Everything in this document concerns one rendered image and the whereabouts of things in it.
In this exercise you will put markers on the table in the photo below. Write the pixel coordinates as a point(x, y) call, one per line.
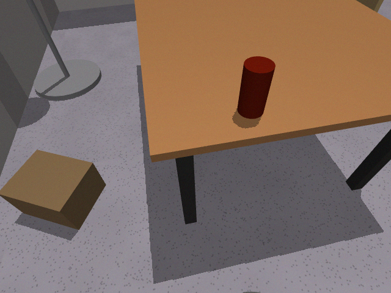
point(333, 72)

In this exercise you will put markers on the coat stand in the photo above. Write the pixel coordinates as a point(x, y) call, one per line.
point(65, 79)

